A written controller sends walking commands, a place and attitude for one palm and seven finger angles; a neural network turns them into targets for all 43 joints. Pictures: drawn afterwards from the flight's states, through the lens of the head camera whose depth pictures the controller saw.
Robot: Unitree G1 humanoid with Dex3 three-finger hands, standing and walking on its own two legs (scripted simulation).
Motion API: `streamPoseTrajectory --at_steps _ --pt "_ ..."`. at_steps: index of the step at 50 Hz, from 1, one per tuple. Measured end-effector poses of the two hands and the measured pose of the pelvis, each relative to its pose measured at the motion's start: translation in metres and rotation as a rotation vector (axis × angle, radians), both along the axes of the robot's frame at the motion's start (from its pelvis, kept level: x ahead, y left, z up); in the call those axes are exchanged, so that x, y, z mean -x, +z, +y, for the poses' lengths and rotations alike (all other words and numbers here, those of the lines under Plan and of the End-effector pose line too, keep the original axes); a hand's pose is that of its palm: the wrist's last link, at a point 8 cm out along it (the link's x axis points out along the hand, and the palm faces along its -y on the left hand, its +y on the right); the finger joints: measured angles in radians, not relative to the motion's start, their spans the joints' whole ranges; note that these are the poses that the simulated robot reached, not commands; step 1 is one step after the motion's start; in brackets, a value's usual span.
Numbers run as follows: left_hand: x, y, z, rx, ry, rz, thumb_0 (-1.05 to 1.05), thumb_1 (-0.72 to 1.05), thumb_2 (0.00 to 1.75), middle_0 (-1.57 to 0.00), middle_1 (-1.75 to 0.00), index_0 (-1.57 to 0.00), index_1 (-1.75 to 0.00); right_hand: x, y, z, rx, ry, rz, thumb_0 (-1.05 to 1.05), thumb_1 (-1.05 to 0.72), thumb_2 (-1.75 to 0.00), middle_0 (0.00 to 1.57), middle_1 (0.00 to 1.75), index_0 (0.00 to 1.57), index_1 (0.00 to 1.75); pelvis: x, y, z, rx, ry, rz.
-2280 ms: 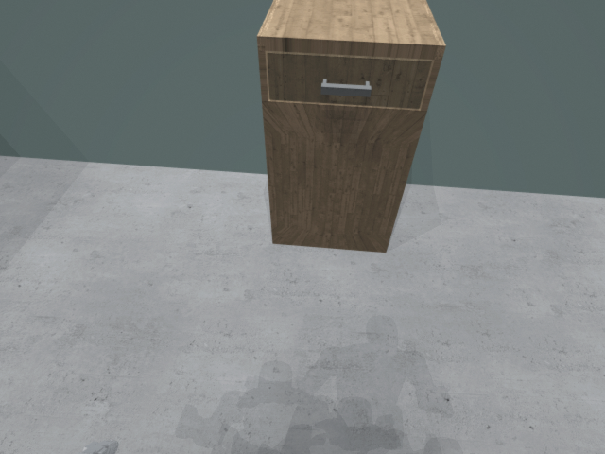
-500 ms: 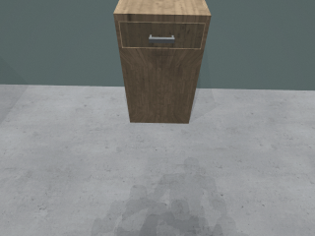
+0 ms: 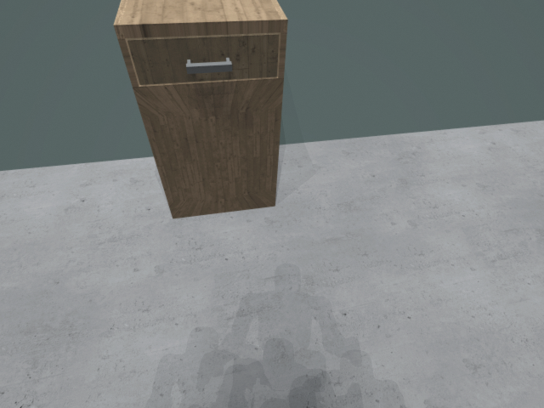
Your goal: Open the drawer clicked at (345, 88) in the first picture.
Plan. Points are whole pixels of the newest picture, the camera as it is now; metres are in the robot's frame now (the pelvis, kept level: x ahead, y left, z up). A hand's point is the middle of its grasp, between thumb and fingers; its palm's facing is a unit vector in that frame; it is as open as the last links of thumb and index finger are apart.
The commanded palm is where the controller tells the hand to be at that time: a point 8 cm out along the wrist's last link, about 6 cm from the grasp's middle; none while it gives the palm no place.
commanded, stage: walk to a spot facing it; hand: left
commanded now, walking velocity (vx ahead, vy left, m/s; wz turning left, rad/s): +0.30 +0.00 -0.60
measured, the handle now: (209, 64) +1.03 +0.32 -0.01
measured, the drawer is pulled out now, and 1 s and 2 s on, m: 0.00 0.00 0.00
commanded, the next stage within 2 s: turn to face it in 0.66 s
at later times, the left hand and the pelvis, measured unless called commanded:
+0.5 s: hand (260, 308) +0.34 +0.06 -0.18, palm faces -0.41 -0.90 -0.17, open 7.4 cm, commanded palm none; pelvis +0.13 -0.06 -0.03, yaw -20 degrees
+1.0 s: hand (259, 278) +0.41 +0.07 -0.19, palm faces -0.31 -0.94 -0.15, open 7.4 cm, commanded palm none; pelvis +0.31 -0.09 +0.00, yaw -21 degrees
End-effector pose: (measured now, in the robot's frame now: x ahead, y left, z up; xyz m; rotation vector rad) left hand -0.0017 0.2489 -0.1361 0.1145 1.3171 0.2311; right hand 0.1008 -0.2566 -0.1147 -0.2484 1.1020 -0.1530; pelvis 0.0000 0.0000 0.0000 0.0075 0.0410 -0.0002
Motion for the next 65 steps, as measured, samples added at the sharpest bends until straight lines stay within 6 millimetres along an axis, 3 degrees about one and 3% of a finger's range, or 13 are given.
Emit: streamPoseTrajectory --at_steps 3,7,12,16,20,25,28,32,39,44,48,56,65 --pt "-0.022 -0.004 0.018 0.002 -0.045 -0.01 0.01 0.9 0.9 -0.2 -0.3 -0.2 -0.3 0.017 0.006 0.004 0.026 -0.056 -0.026 0.0 -0.91 -0.9 0.2 0.3 0.21 0.3 -0.004 -0.001 0.009 0.014 -0.034 -0.015" --pt "-0.072 0.004 0.032 0.0 -0.128 -0.068 0.01 0.9 0.9 -0.2 -0.3 -0.2 -0.3 0.054 0.011 0.009 0.035 -0.131 0.032 0.0 -0.91 -0.9 0.2 0.3 0.21 0.3 -0.017 0.006 0.013 0.029 -0.09 -0.029" --pt "-0.142 0.007 0.024 0.002 -0.238 -0.122 0.01 0.91 0.9 -0.2 -0.3 -0.19 -0.29 0.1 0.005 0.018 0.015 -0.246 0.152 0.0 -0.9 -0.9 0.2 0.3 0.21 0.3 -0.04 0.006 0.01 0.035 -0.17 -0.035" --pt "-0.204 0.004 -0.01 0.027 -0.349 -0.133 0.01 0.91 0.9 -0.19 -0.3 -0.19 -0.29 0.136 -0.003 0.03 -0.028 -0.356 0.268 0.0 -0.91 -0.9 0.2 0.3 0.2 0.3 -0.063 0.002 -0.001 0.038 -0.235 -0.038" --pt "-0.274 -0.003 -0.065 0.063 -0.477 -0.158 0.01 0.91 0.9 -0.19 -0.3 -0.19 -0.29 0.165 -0.01 0.042 -0.086 -0.472 0.4 0.0 -0.91 -0.9 0.2 0.3 0.2 0.3 -0.089 -0.006 -0.02 0.039 -0.294 -0.036" --pt "-0.353 -0.019 -0.138 0.088 -0.587 -0.27 0.01 0.91 0.9 -0.2 -0.3 -0.19 -0.29 0.175 -0.025 0.037 -0.158 -0.589 0.538 0.0 -0.9 -0.9 0.2 0.3 0.21 0.3 -0.128 -0.03 -0.06 0.022 -0.348 -0.04" --pt "-0.368 -0.019 -0.16 0.094 -0.596 -0.269 0.0 0.91 0.9 -0.2 -0.3 -0.2 -0.3 0.145 -0.03 0.015 -0.15 -0.615 0.501 0.01 -0.91 -0.9 0.2 0.3 0.21 0.3 -0.144 -0.028 -0.071 0.036 -0.368 -0.056" --pt "-0.368 -0.014 -0.169 0.084 -0.61 -0.188 0.0 0.9 0.9 -0.2 -0.3 -0.2 -0.3 0.072 -0.028 -0.022 -0.112 -0.595 0.332 0.01 -0.91 -0.9 0.2 0.3 0.2 0.3 -0.17 -0.014 -0.08 0.044 -0.396 -0.052" --pt "-0.395 -0.009 -0.15 0.056 -0.551 -0.147 -0.01 0.93 0.9 -0.2 -0.3 -0.2 -0.3 -0.057 -0.016 -0.056 -0.084 -0.526 0.093 0.0 -0.91 -0.9 0.2 0.3 0.2 0.3 -0.225 -0.005 -0.088 0.059 -0.416 -0.038" --pt "-0.413 -0.027 -0.133 0.067 -0.482 -0.103 0.0 0.92 0.9 -0.2 -0.3 -0.2 -0.3 -0.123 -0.016 -0.06 -0.045 -0.478 0.039 0.0 -0.92 -0.9 0.2 0.3 0.2 0.3 -0.273 -0.013 -0.085 0.073 -0.397 -0.052" --pt "-0.419 -0.026 -0.127 0.063 -0.454 -0.04 0.0 0.91 0.9 -0.2 -0.3 -0.2 -0.3 -0.147 -0.01 -0.058 -0.033 -0.462 0.069 -0.01 -0.94 -0.9 0.2 0.3 0.21 0.3 -0.298 -0.007 -0.085 0.058 -0.38 -0.049" --pt "-0.431 -0.011 -0.133 0.056 -0.365 -0.015 0.0 0.91 0.9 -0.2 -0.3 -0.19 -0.29 -0.161 -0.008 -0.056 -0.079 -0.41 0.208 0.0 -0.93 -0.9 0.2 0.3 0.21 0.3 -0.323 0.006 -0.093 0.043 -0.304 -0.025" --pt "-0.455 0.003 -0.159 -0.001 -0.295 -0.1 0.01 0.9 0.9 -0.2 -0.3 -0.2 -0.3 -0.179 -0.025 -0.094 -0.117 -0.359 0.242 0.0 -0.91 -0.9 0.2 0.3 0.21 0.3 -0.328 0.001 -0.126 0.02 -0.2 -0.028"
